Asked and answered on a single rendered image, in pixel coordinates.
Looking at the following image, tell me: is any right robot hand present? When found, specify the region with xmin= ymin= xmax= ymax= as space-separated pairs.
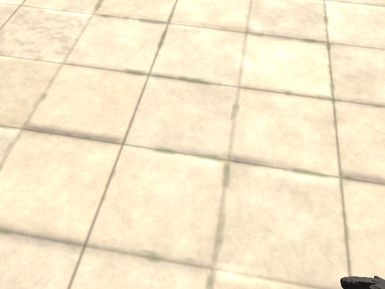
xmin=340 ymin=276 xmax=385 ymax=289

